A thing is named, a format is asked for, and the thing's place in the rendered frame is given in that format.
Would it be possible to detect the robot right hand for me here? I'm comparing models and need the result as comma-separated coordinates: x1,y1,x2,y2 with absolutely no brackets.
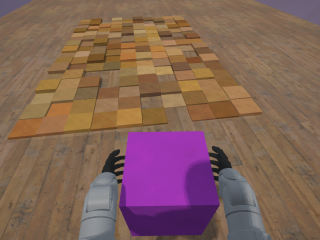
208,146,232,181

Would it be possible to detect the right robot forearm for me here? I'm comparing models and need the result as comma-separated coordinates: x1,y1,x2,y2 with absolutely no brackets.
218,168,272,240

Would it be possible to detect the carton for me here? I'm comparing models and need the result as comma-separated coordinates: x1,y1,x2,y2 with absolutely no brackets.
119,131,220,236

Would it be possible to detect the robot left hand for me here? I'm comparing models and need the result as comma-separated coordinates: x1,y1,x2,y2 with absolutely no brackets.
101,149,126,184

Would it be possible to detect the left robot forearm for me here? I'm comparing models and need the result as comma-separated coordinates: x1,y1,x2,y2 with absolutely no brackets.
78,172,118,240

